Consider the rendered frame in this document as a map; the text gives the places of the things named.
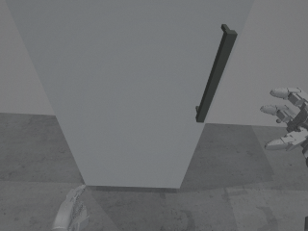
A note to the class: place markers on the right robot hand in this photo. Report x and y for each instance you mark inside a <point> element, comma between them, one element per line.
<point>294,138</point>

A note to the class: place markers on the fridge door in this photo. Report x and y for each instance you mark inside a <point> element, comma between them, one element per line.
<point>124,77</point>

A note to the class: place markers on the handle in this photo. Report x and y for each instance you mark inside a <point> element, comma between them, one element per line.
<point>222,56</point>

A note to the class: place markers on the left robot hand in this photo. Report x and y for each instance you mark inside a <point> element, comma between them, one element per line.
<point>66,214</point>

